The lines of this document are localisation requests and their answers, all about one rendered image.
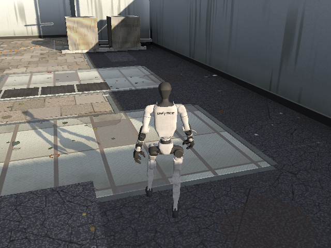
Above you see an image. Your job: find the robot torso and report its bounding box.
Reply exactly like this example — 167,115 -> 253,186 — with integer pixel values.
153,102 -> 177,155

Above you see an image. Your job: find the left robot hand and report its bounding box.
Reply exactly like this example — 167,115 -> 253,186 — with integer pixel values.
133,150 -> 145,164

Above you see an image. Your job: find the right robot hand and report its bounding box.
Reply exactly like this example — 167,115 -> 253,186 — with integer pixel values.
183,140 -> 194,149

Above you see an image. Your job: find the robot right shin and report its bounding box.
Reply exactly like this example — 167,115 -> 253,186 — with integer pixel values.
173,176 -> 180,211

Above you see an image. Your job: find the left robot upper arm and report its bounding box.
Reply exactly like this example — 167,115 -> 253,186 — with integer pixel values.
141,104 -> 154,134

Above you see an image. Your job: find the robot right forearm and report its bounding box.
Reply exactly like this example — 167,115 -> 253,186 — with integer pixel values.
185,124 -> 193,142

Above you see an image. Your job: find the robot left forearm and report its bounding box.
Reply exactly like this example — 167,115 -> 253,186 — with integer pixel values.
135,126 -> 146,151

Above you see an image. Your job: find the right robot upper arm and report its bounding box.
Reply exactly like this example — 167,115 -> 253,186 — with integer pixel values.
176,104 -> 190,131

